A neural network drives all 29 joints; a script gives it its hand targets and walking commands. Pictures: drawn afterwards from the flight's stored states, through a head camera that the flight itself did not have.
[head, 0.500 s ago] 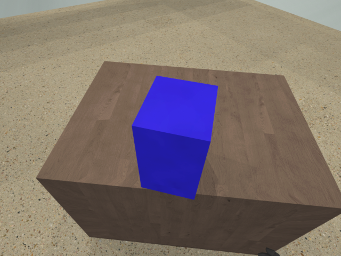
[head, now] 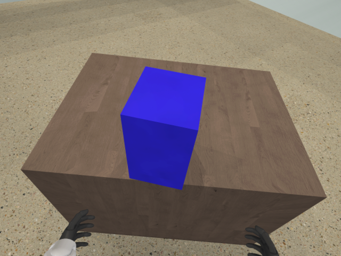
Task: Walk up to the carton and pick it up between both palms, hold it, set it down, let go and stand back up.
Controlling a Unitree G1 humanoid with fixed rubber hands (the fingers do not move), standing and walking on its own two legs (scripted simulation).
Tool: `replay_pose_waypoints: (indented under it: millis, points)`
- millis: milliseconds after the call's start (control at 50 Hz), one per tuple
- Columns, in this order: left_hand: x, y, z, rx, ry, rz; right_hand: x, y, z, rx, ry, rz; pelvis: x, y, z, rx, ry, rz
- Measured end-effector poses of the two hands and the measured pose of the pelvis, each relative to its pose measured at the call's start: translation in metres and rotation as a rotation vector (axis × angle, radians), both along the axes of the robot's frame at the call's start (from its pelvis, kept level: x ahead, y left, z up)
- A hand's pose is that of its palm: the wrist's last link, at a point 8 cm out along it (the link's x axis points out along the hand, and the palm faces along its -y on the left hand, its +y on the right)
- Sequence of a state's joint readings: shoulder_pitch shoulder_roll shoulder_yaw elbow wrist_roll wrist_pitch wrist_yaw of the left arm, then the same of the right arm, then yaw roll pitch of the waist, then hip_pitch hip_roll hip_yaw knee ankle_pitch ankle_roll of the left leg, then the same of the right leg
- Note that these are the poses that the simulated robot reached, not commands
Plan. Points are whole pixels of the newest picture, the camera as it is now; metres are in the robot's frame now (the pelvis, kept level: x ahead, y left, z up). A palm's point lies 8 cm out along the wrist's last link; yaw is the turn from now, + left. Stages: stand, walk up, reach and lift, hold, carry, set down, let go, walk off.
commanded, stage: reach and lift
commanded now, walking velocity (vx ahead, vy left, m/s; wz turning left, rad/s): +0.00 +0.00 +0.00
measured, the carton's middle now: (164, 131) +0.44 +0.02 +0.02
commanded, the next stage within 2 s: none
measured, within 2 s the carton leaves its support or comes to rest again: neither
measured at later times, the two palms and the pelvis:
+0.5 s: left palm (61, 242) +0.17 +0.24 -0.05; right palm (260, 254) +0.15 -0.20 -0.04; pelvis +0.01 +0.01 +0.01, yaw -1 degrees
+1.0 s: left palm (65, 221) +0.20 +0.23 -0.02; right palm (250, 232) +0.18 -0.17 -0.01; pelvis +0.04 +0.03 +0.01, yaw -2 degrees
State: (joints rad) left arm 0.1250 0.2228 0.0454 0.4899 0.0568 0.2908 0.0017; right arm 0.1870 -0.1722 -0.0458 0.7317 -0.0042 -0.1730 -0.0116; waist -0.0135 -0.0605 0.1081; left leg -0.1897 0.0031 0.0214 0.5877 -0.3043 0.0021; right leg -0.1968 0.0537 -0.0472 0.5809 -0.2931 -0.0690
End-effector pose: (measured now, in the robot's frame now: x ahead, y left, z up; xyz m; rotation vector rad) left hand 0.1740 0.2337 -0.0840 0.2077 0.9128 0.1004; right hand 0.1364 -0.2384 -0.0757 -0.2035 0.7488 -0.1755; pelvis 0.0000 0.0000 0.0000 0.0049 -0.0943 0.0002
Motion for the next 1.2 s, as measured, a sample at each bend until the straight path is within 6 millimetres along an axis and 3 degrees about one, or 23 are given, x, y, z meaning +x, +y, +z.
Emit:
replay_pose_waypoints:
  millis: [220,420,1020,1200]
  points:
    - [-0.01,0.011,0.019,-0.004,-0.097,-0.008,0.009,0.031,0.013,0.046,-0.093,-0.003,0.001,0.0,0.005,0.001,-0.013,0.003]
    - [-0.01,0.006,0.032,-0.048,-0.18,-0.026,0.01,0.034,0.028,0.039,-0.153,-0.034,0.008,0.009,0.011,0.0,-0.015,-0.014]
    - [0.027,-0.005,0.07,-0.157,-0.505,-0.119,0.048,0.066,0.07,0.097,-0.405,-0.082,0.04,0.032,0.013,-0.024,-0.035,-0.03]
    - [0.033,-0.011,0.082,-0.201,-0.592,-0.144,0.05,0.071,0.079,0.106,-0.469,-0.113,0.046,0.037,0.012,-0.031,-0.046,-0.029]
